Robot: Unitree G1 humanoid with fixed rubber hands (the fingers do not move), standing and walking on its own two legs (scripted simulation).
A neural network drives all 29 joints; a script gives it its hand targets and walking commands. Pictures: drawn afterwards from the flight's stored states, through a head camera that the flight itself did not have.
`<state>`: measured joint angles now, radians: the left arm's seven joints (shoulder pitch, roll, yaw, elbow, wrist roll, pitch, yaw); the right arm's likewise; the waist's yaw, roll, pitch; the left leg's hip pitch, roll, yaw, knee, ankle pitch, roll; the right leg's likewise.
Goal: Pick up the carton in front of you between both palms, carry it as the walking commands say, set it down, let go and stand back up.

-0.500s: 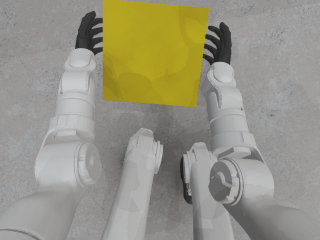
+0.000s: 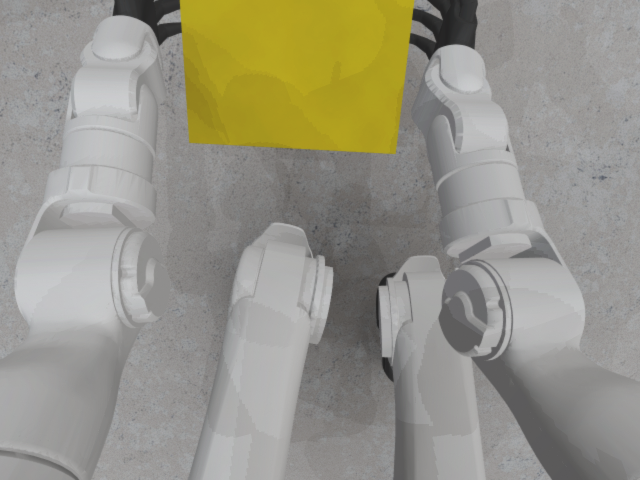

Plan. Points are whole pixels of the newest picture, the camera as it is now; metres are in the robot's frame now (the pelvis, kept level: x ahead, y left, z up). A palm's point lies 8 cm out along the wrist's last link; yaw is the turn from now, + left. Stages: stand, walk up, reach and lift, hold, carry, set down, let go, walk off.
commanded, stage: set down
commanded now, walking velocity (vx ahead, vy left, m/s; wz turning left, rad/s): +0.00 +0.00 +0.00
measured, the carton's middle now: (301, 52) +0.51 +0.15 -0.26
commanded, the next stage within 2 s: none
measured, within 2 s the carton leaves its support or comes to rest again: rests again in 0.66 s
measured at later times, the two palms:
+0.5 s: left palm (147, 22) +0.48 +0.29 -0.17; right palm (455, 44) +0.54 +0.00 -0.16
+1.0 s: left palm (155, 15) +0.49 +0.30 -0.19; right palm (452, 40) +0.55 -0.01 -0.19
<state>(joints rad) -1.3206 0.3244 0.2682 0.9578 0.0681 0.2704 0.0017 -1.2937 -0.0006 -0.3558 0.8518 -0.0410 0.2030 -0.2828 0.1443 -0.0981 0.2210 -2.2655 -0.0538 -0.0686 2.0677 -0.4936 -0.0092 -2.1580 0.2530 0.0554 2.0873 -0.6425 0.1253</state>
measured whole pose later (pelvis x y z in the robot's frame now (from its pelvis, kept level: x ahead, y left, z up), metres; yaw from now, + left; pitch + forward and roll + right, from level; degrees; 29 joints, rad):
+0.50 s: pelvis -0.01 -0.01 -0.01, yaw +0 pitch +39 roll -2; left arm -1.41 0.36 0.41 1.07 0.18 0.22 -0.11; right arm -1.40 -0.03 -0.38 0.98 -0.11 0.17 -0.19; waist 0.14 -0.13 0.25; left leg -2.28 0.00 -0.06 2.09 -0.49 -0.02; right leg -2.22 0.26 0.04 2.12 -0.60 0.09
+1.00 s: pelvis +0.01 -0.01 -0.02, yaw +0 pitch +40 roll -3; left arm -1.40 0.38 0.40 1.12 0.09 0.10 -0.12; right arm -1.38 -0.05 -0.35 0.97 -0.10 0.08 -0.14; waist 0.14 -0.10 0.28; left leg -2.30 0.02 -0.03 2.15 -0.54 0.01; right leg -2.22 0.22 0.03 2.18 -0.67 0.09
